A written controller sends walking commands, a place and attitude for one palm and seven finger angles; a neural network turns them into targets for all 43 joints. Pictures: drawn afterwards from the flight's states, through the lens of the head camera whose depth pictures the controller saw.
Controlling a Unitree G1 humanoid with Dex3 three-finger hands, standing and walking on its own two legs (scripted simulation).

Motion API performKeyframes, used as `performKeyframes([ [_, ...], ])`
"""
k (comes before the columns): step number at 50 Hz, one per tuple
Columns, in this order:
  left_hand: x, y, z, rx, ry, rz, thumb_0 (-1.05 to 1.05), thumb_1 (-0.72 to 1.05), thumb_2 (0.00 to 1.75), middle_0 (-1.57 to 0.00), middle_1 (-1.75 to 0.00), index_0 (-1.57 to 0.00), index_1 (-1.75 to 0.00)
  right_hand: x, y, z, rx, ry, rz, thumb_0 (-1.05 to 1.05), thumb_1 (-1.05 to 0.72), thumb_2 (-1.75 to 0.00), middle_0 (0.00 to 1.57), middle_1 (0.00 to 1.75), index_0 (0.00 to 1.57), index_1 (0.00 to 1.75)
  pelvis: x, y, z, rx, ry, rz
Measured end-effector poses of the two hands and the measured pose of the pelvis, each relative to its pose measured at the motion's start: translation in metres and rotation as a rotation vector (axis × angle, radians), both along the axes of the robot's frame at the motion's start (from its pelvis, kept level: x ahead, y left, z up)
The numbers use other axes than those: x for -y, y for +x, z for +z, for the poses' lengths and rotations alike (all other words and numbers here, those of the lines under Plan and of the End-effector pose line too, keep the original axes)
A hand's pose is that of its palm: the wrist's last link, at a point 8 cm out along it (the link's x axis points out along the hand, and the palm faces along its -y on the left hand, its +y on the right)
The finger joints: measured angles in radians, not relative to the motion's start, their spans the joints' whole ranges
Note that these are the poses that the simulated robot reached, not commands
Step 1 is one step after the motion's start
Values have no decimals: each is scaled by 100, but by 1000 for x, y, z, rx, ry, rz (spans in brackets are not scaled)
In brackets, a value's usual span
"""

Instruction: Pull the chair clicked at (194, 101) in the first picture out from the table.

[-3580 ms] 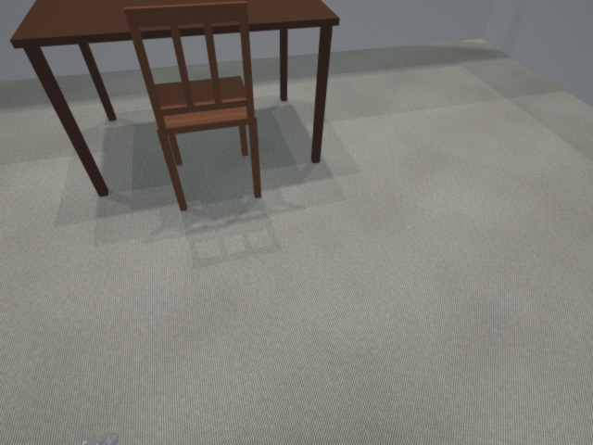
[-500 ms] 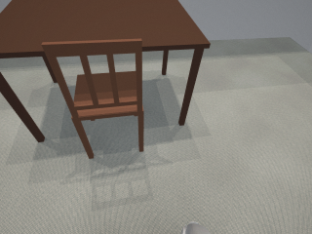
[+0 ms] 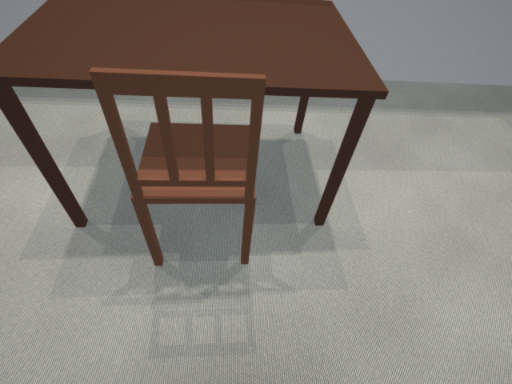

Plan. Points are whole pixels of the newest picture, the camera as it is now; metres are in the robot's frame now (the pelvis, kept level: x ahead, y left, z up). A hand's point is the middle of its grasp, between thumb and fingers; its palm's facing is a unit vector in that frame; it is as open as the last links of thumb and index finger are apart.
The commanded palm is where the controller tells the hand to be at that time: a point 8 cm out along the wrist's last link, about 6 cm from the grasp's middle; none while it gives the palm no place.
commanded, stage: take the last steps up to it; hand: left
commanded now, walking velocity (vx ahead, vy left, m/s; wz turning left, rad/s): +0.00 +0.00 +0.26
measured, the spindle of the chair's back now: (167, 141) +0.69 +0.26 -0.08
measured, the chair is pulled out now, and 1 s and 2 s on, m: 0.00 0.00 0.00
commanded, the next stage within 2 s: come to a stop and stand still in 0.88 s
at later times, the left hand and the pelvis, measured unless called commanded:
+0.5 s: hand out of the picture +0.02 +0.14 -0.14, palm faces +0.17 -0.96 -0.21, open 7.4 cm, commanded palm none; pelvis +0.08 -0.02 +0.02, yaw +5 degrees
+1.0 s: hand (135, 326) +0.24 +0.23 -0.15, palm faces +0.13 -0.97 -0.21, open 7.4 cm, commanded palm none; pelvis +0.22 +0.04 +0.02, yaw +4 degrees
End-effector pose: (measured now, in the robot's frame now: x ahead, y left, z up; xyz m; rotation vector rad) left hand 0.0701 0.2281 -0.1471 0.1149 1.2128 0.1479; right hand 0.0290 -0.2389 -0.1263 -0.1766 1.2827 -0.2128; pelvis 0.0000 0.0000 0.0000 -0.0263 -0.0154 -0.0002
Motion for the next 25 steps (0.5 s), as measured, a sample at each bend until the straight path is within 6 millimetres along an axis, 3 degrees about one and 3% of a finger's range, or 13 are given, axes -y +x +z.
performKeyframes([
  [5,-13,-20,9,-75,8,43,1,92,90,-20,-30,-20,-29,-7,24,13,10,-7,49,0,-91,-90,20,30,19,30,-3,10,13,-15,10,22],
  [10,-13,-35,21,-123,33,63,1,91,90,-20,-30,-20,-29,-8,43,12,16,19,79,0,-91,-90,20,30,20,30,1,19,18,-23,19,37],
  [19,15,-39,29,-101,63,110,1,91,90,-20,-30,-20,-29,9,54,-16,-51,95,98,0,-91,-90,20,30,20,30,20,49,10,2,33,86],
  [25,37,-66,36,-212,23,162,1,91,90,-20,-30,-20,-29,8,96,-5,-37,108,123,1,-91,-90,20,30,19,30,19,77,21,-1,46,88],
])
